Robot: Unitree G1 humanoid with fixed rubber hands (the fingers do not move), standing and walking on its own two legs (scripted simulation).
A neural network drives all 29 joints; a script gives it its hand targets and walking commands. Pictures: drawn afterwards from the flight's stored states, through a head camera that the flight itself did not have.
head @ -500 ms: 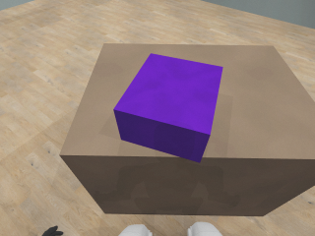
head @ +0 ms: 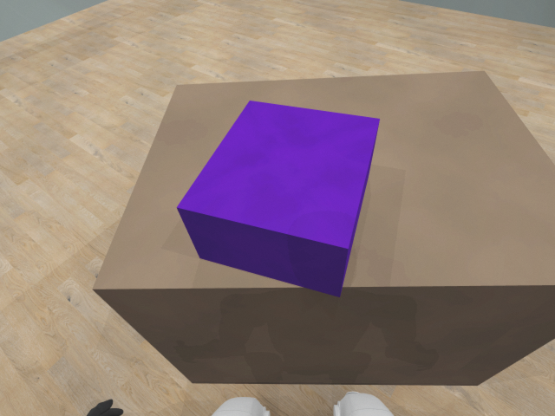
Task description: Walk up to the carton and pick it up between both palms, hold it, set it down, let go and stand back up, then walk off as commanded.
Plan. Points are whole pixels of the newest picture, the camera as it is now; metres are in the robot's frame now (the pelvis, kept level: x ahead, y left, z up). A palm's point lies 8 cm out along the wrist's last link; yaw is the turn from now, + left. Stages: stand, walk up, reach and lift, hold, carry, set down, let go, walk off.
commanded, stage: walk up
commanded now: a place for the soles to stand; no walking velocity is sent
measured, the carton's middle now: (289, 188) +0.48 +0.01 +0.02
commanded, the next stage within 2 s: reach and lift in 0.86 s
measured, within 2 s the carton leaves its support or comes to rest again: neither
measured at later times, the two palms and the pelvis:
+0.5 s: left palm out of the picture +0.09 +0.32 -0.09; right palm out of the picture +0.08 -0.29 -0.11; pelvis +0.01 +0.02 +0.00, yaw +0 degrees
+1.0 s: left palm out of the picture +0.11 +0.33 -0.10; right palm out of the picture +0.11 -0.29 -0.12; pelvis +0.01 +0.02 -0.01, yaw +0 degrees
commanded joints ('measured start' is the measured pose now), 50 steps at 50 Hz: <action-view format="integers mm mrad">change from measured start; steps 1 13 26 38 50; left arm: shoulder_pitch -84 30 52 -7 -408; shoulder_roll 279 334 287 223 145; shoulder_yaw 82 109 97 73 74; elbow -46 -7 6 0 -419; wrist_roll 20 21 19 7 42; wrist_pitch -15 -45 -47 -24 414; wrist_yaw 3 9 10 6 51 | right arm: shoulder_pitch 101 -48 -76 -70 -344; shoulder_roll -200 -212 -185 -291 -197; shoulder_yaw -87 -68 -58 -84 -210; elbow -20 -77 -90 -65 77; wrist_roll -22 -9 -3 -17 -158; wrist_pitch -31 -26 -41 -53 -222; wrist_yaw -13 -22 -20 -25 38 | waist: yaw -47 31 45 28 -40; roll -137 -148 -95 73 21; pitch -38 -23 -80 -25 -110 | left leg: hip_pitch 102 -248 -207 -34 -406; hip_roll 21 29 50 266 153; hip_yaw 1 -28 -101 -421 104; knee -198 43 -85 -401 -286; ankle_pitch -10 -121 256 227 -85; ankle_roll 6 -7 21 179 2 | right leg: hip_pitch -137 125 179 -19 266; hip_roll -188 -306 -146 -7 67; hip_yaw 279 552 316 -3 -81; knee -356 -469 -326 -89 46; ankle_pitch -197 -159 41 -68 109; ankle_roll -154 -254 -144 -49 -5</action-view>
